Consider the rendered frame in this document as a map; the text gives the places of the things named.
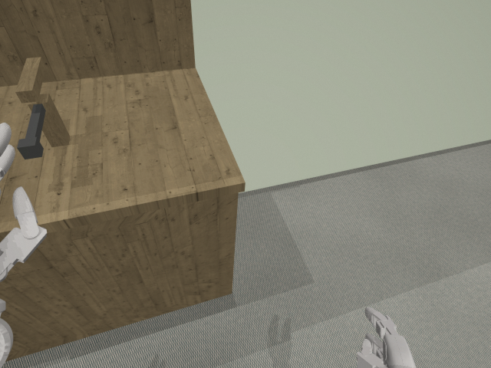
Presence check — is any tap lever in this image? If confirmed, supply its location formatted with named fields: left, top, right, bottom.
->
left=17, top=103, right=46, bottom=159

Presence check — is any counter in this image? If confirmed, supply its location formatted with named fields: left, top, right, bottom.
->
left=0, top=0, right=246, bottom=362

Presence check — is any right robot hand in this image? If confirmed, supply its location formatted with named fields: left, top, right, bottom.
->
left=357, top=307, right=416, bottom=368

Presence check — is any left robot hand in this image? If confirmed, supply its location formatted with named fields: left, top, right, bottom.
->
left=0, top=123, right=47, bottom=282

